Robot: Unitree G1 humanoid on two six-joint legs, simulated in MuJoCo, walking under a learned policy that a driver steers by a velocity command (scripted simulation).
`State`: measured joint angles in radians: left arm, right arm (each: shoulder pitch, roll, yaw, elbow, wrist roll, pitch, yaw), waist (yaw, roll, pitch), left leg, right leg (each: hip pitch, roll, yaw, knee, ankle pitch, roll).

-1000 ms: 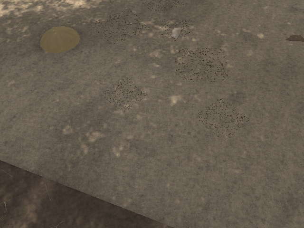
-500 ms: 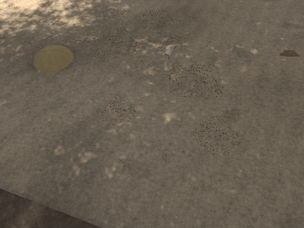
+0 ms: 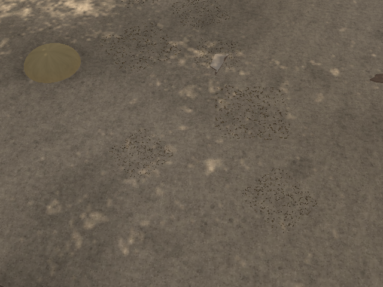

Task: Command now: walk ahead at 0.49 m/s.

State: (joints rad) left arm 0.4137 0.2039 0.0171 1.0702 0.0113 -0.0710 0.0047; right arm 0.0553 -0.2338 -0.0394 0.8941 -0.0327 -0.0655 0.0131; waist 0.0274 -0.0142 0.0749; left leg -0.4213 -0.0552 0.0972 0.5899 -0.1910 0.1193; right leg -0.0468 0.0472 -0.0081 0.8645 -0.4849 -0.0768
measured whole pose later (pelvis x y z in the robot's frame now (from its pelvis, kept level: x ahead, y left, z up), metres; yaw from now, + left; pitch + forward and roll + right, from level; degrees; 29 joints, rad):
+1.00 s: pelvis +0.61 -0.07 -0.08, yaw -25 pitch +0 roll -1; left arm 0.39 0.28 0.07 0.99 0.02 -0.05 0.00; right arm 0.01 -0.23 -0.02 0.79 -0.04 -0.09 0.01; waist 0.07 0.00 0.06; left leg -0.45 0.01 0.01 0.53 -0.07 0.04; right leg 0.00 0.13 0.14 0.51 -0.46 -0.10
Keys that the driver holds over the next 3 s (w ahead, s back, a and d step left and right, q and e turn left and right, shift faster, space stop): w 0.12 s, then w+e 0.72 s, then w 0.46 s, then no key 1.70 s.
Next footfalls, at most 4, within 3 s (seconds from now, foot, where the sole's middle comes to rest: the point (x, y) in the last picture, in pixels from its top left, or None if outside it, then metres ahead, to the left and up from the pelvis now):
0.54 right None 0.46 -0.10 -0.84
0.98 left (211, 205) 0.79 -0.04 -0.84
1.48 right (277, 180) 0.92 -0.32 -0.84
1.84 left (228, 172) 0.96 -0.11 -0.84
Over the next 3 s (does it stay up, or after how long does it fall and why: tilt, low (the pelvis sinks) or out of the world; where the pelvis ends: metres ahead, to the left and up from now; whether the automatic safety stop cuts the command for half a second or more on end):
stays up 0.91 -0.21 -0.06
